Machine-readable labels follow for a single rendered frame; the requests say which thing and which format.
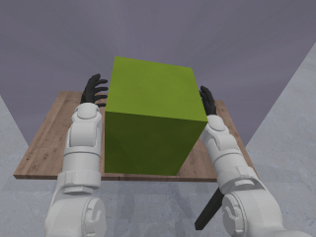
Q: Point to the table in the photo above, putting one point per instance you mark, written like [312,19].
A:
[44,158]

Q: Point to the robot right hand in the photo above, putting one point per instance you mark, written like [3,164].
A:
[207,101]

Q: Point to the right robot forearm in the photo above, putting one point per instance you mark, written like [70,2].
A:
[233,173]

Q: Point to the robot left upper arm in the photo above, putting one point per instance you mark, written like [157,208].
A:
[76,217]

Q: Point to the robot right upper arm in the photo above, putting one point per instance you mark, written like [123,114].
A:
[254,213]

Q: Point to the robot left hand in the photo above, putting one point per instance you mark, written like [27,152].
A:
[88,95]

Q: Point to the left robot forearm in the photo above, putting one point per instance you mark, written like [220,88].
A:
[80,174]

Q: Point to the carton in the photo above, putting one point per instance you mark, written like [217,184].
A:
[154,116]

